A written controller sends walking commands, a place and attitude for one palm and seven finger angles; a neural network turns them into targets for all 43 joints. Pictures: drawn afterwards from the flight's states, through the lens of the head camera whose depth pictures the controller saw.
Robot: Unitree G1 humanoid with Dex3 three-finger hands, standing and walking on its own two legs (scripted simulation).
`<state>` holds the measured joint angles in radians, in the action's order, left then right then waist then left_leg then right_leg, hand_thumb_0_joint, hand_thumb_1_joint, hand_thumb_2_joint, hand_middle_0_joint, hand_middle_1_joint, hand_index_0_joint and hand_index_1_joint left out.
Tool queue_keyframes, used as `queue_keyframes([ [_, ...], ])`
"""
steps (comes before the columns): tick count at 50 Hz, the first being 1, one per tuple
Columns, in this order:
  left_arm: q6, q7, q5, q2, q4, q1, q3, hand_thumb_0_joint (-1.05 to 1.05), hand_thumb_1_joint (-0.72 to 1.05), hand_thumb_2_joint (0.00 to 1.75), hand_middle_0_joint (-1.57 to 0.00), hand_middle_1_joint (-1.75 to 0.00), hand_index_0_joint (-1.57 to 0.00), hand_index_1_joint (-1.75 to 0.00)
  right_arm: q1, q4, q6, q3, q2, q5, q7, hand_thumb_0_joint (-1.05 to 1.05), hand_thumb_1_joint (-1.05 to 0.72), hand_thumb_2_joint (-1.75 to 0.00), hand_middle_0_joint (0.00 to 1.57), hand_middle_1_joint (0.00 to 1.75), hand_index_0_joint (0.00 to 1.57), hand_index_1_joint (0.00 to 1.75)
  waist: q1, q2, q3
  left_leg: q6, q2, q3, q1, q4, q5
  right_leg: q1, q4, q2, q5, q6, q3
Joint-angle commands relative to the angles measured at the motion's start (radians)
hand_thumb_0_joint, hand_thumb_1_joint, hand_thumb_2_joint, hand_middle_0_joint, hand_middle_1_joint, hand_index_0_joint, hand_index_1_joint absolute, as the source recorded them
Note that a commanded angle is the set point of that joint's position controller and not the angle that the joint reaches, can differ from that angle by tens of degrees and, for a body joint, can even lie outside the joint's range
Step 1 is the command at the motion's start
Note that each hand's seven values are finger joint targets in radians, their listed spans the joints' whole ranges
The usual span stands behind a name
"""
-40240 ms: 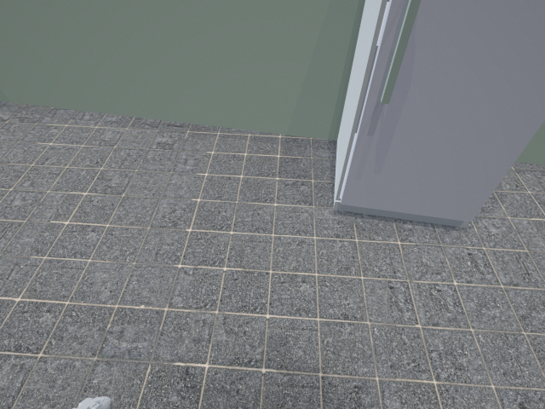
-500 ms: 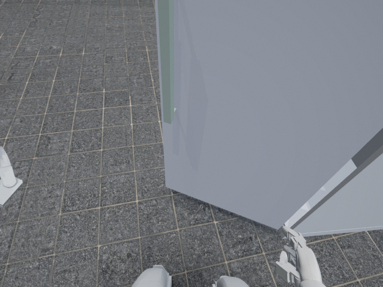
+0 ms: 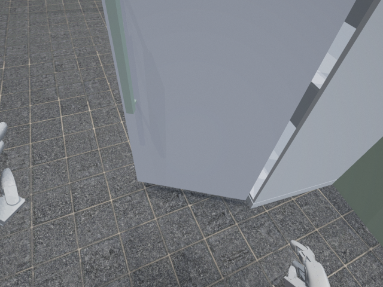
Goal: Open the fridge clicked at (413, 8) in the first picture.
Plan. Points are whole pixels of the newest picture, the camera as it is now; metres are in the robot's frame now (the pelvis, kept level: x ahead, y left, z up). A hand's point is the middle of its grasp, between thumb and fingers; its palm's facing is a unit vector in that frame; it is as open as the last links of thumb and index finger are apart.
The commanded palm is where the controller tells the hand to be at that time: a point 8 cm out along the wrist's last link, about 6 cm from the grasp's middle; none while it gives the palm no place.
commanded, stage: stop stepping back and stand still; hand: left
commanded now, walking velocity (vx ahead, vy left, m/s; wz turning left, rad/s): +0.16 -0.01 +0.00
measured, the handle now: (124, 56) +0.70 +0.22 +0.10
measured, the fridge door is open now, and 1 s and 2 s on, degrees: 63 63 63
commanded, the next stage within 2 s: let the arm hang, fingers relaxed in 0.50 s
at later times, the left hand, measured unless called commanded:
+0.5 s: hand out of the picture +0.16 +0.26 +0.17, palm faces +0.47 -0.78 -0.42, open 7.4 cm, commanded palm +0.09 +0.30 +0.18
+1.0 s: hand out of the picture +0.01 +0.19 -0.17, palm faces +0.03 -0.98 -0.19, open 6.9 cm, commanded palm none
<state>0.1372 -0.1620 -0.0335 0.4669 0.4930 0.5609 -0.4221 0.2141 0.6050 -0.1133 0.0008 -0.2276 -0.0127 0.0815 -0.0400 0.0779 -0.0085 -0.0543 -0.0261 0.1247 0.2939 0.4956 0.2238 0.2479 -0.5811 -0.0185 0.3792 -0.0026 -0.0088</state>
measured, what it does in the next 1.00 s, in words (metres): stands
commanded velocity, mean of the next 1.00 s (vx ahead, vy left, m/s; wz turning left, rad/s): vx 0.06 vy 0.00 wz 0.00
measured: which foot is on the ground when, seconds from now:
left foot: down 0.00-1.00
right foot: down 0.00-1.00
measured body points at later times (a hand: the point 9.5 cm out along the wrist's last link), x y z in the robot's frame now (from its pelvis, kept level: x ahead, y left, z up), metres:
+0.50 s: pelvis -0.04 +0.00 -0.01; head -0.05 +0.00 +0.44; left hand +0.13 +0.30 +0.19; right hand +0.11 -0.22 -0.10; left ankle -0.01 +0.12 -0.72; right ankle -0.03 -0.09 -0.73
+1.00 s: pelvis -0.04 +0.01 +0.00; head -0.01 +0.03 +0.44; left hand +0.01 +0.24 -0.16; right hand -0.01 -0.25 -0.14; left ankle -0.01 +0.13 -0.73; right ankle +0.00 -0.11 -0.73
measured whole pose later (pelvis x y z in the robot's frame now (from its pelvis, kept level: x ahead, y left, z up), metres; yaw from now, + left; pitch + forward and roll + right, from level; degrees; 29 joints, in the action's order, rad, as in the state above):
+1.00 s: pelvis -0.04 +0.01 +0.00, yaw +4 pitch -1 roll -1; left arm -0.04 -0.02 0.02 0.21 -0.88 0.23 0.00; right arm 0.28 0.96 0.04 0.00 -0.22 -0.04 0.00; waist -0.02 0.03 -0.10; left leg 0.00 0.01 0.00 0.33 0.57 0.23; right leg 0.30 -0.55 0.02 0.24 0.01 -0.01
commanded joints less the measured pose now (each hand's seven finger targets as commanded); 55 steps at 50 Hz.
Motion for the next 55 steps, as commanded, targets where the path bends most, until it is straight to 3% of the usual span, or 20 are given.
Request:
queue_keyframes([
  [1, 0.103, -0.033, -0.004, 0.169, 0.284, 0.037, -0.152, 0.00, 0.90, 0.90, -0.20, -0.30, -0.20, -0.30, -0.091, -0.143, -0.060, 0.043, -0.132, 0.000, 0.000, 0.00, -0.90, -0.90, 0.20, 0.30, 0.20, 0.30, 0.049, -0.248, 0.158, 0.011, 0.196, -0.196, -0.057, -0.135, -0.196, -0.102, 0.125, 0.006, -0.070, 0.010, 0.041],
  [4, 0.109, -0.032, -0.018, 0.157, 0.196, 0.048, -0.151, 0.00, 0.90, 0.90, -0.20, -0.30, -0.20, -0.30, -0.094, -0.131, -0.037, 0.050, -0.119, -0.004, -0.003, 0.00, -0.90, -0.90, 0.20, 0.30, 0.20, 0.30, 0.028, -0.013, 0.082, 0.034, 0.080, -0.132, 0.114, 0.055, 0.242, -0.044, 0.283, -0.156, 0.125, 0.115, -0.229],
  [6, 0.106, -0.033, -0.024, 0.132, 0.144, 0.024, -0.127, 0.00, 0.90, 0.90, -0.20, -0.30, -0.20, -0.30, -0.067, -0.090, -0.017, 0.064, -0.115, 0.004, 0.000, 0.00, -0.90, -0.90, 0.20, 0.30, 0.20, 0.30, 0.037, 0.093, -0.010, 0.058, 0.055, -0.105, 0.154, 0.385, 0.228, 0.110, 0.421, -0.309, 0.348, 0.209, -0.449],
  [12, 0.108, -0.041, 0.007, 0.097, 0.061, -0.181, -0.060, 0.00, 0.90, 0.90, -0.20, -0.30, -0.20, -0.30, -0.045, -0.066, -0.034, 0.044, -0.112, 0.005, 0.022, 0.00, -0.90, -0.90, 0.20, 0.30, 0.20, 0.30, 0.013, -0.070, 0.024, 0.013, 0.069, -0.091, -0.119, -0.021, 0.157, 0.143, 0.141, -0.124, 0.116, 0.088, -0.105],
  [14, 0.110, -0.039, 0.009, 0.079, 0.096, -0.183, -0.035, 0.00, 0.90, 0.90, -0.20, -0.30, -0.20, -0.30, -0.071, -0.086, -0.045, 0.041, -0.135, 0.010, 0.031, 0.00, -0.90, -0.90, 0.20, 0.30, 0.20, 0.30, 0.032, -0.326, -0.022, -0.075, 0.249, -0.381, -0.099, -0.223, 0.357, 0.223, -0.076, 0.016, 0.096, 0.016, 0.005],
  [19, 0.118, -0.029, 0.028, 0.140, 0.214, -0.222, -0.085, 0.00, 0.90, 0.90, -0.20, -0.30, -0.20, -0.30, -0.111, -0.091, -0.063, 0.027, -0.103, 0.000, 0.018, 0.00, -0.90, -0.90, 0.20, 0.30, 0.20, 0.30, 0.055, -0.246, -0.042, -0.072, 0.241, -0.311, 0.206, -0.258, 0.480, -0.098, -0.018, 0.018, 0.022, 0.014, 0.045],
  [20, 0.116, -0.028, 0.029, 0.136, 0.217, -0.195, -0.080, 0.00, 0.90, 0.90, -0.20, -0.30, -0.20, -0.30, -0.113, -0.095, -0.066, 0.025, -0.100, 0.000, 0.013, 0.00, -0.90, -0.90, 0.20, 0.30, 0.20, 0.30, 0.057, -0.205, -0.038, -0.039, 0.189, -0.233, 0.217, -0.170, 0.446, -0.126, 0.077, 0.003, 0.023, 0.031, 0.010],
  [23, 0.105, -0.026, 0.008, 0.157, 0.180, -0.144, -0.110, 0.00, 0.90, 0.90, -0.20, -0.30, -0.20, -0.30, -0.096, -0.073, -0.066, 0.036, -0.082, -0.003, -0.007, 0.00, -0.90, -0.90, 0.20, 0.30, 0.20, 0.30, 0.060, 0.164, -0.032, 0.048, 0.021, -0.066, 0.243, 0.412, 0.237, -0.012, 0.396, -0.290, 0.204, 0.199, -0.506],
  [25, 0.110, -0.024, -0.006, 0.128, 0.177, -0.125, -0.107, 0.00, 0.90, 0.90, -0.20, -0.30, -0.20, -0.30, -0.074, -0.077, -0.064, 0.029, -0.075, 0.003, -0.013, 0.00, -0.90, -0.90, 0.20, 0.30, 0.20, 0.30, 0.042, 0.040, 0.020, 0.057, 0.061, -0.109, 0.224, 0.396, 0.207, -0.074, 0.308, -0.276, -0.140, 0.219, -0.392],
  [29, 0.118, -0.029, -0.008, 0.101, 0.097, -0.075, -0.108, 0.00, 0.90, 0.90, -0.20, -0.30, -0.20, -0.30, -0.070, -0.076, -0.053, 0.024, -0.082, 0.009, 0.003, 0.00, -0.90, -0.90, 0.20, 0.30, 0.20, 0.30, 0.032, -0.096, 0.097, 0.045, 0.071, -0.089, -0.113, -0.057, -0.087, -0.034, 0.084, -0.103, -0.321, 0.069, -0.080],
  [30, -0.043, 0.122, 0.091, -0.096, -0.620, -0.146, 0.310, 0.00, 0.90, 0.90, -0.20, -0.30, -0.20, -0.30, -0.017, 0.159, -0.077, 0.091, -0.257, -0.003, -0.104, 0.00, -0.90, -0.90, 0.20, 0.30, 0.20, 0.30, -0.038, -0.243, 0.086, -0.030, 0.219, -0.287, -0.142, 0.085, -0.476, 0.217, -0.222, -0.093, -0.431, 0.010, 0.030],
  [31, -0.126, 0.133, 0.059, -0.122, -0.626, -0.143, 0.304, 0.00, 0.90, 0.90, -0.20, -0.30, -0.20, -0.30, 0.010, 0.096, 0.011, 0.089, -0.224, 0.005, -0.098, 0.00, -0.90, -0.90, 0.20, 0.30, 0.20, 0.30, -0.022, -0.282, 0.078, -0.120, 0.325, -0.397, -0.080, -0.042, -0.574, 0.253, -0.367, -0.008, 0.118, -0.012, 0.006],
  [34, -0.154, 0.134, 0.061, -0.146, -0.672, -0.244, 0.338, 0.00, 0.90, 0.90, -0.20, -0.30, -0.20, -0.30, -0.011, 0.056, 0.047, 0.051, -0.171, -0.031, -0.081, 0.00, -0.90, -0.90, 0.20, 0.30, 0.20, 0.30, -0.012, -0.048, 0.058, -0.192, 0.356, -0.476, 0.046, -0.093, -0.451, 0.251, -0.496, -0.009, 0.229, -0.022, -0.078],
  [37, -0.139, 0.134, 0.059, -0.102, -0.860, -0.256, 0.356, 0.00, 0.90, 0.90, -0.20, -0.30, -0.20, -0.30, -0.060, 0.068, 0.074, 0.047, -0.206, -0.026, -0.073, 0.00, -0.90, -0.90, 0.20, 0.30, 0.20, 0.30, 0.055, 0.070, 0.134, -0.101, 0.252, -0.308, -0.053, 0.039, -0.556, 0.045, -0.081, -0.009, 0.000, -0.010, -0.013],
  [38, -0.133, 0.131, 0.056, -0.069, -0.930, -0.250, 0.358, 0.00, 0.90, 0.90, -0.20, -0.30, -0.20, -0.30, -0.081, 0.071, 0.085, 0.040, -0.195, -0.010, -0.073, 0.00, -0.90, -0.90, 0.20, 0.30, 0.20, 0.30, 0.069, 0.104, 0.148, -0.034, 0.156, -0.225, -0.009, 0.091, -0.369, -0.046, 0.047, -0.036, -0.288, 0.004, -0.056],
  [40, -0.136, 0.134, 0.061, -0.015, -1.032, -0.327, 0.370, 0.00, 0.90, 0.90, -0.20, -0.30, -0.20, -0.30, -0.035, 0.108, 0.120, 0.034, -0.110, -0.005, -0.080, 0.00, -0.90, -0.90, 0.20, 0.30, 0.20, 0.30, 0.008, 0.075, 0.032, 0.050, 0.018, -0.117, 0.058, 0.134, 0.185, 0.083, 0.240, -0.238, -0.184, 0.098, -0.340],
  [42, -0.153, 0.141, 0.061, -0.004, -1.107, -0.406, 0.381, 0.00, 0.90, 0.90, -0.20, -0.30, -0.20, -0.30, 0.019, 0.180, 0.148, 0.035, -0.105, -0.017, -0.086, 0.00, -0.90, -0.90, 0.20, 0.30, 0.20, 0.30, -0.035, -0.109, -0.075, 0.037, 0.024, -0.114, -0.060, 0.121, 0.206, 0.312, 0.308, -0.180, 0.282, 0.113, -0.275],
  [44, -0.149, 0.139, 0.060, -0.051, -1.194, -0.414, 0.393, 0.00, 0.90, 0.90, -0.20, -0.30, -0.20, -0.30, 0.024, 0.225, 0.145, 0.034, -0.108, -0.020, -0.079, 0.00, -0.90, -0.90, 0.20, 0.30, 0.20, 0.30, -0.019, -0.013, -0.075, 0.028, 0.044, -0.146, -0.056, 0.072, 0.138, 0.265, 0.276, -0.104, 0.209, 0.081, -0.220],
  [48, -0.137, 0.138, 0.055, -0.113, -1.314, -0.334, 0.383, 0.00, 0.90, 0.90, -0.20, -0.30, -0.20, -0.30, 0.014, 0.283, 0.120, 0.039, -0.116, -0.022, -0.068, 0.00, -0.90, -0.90, 0.20, 0.30, 0.20, 0.30, 0.031, -0.238, 0.038, 0.012, 0.121, -0.228, 0.003, -0.095, 0.093, 0.011, 0.179, -0.040, -0.041, 0.051, -0.106],
  [55, -0.132, 0.138, 0.049, -0.118, -1.452, -0.348, 0.394, 0.00, 0.90, 0.90, -0.20, -0.30, -0.20, -0.30, 0.072, 0.387, 0.115, 0.043, -0.111, -0.010, -0.057, 0.00, -0.90, -0.90, 0.20, 0.30, 0.20, 0.30, 0.027, -0.075, 0.038, 0.016, 0.129, -0.210, -0.033, -0.121, 0.005, -0.043, 0.210, -0.051, -0.167, 0.050, -0.102],
])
